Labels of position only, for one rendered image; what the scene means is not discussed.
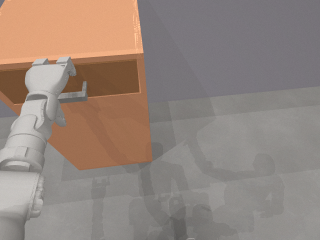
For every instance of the robot left upper arm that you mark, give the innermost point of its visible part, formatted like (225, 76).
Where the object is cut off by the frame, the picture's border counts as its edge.
(21, 198)

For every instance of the cabinet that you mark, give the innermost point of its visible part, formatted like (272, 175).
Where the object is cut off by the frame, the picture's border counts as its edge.
(104, 131)

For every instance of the left robot hand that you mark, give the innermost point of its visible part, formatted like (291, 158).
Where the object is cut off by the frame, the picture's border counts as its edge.
(51, 78)

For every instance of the handle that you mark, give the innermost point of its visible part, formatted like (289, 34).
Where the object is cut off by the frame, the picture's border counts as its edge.
(70, 97)

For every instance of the drawer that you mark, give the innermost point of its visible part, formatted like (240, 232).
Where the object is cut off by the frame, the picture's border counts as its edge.
(103, 78)

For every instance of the left robot forearm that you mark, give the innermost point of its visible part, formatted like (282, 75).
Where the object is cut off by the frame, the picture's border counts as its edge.
(25, 146)

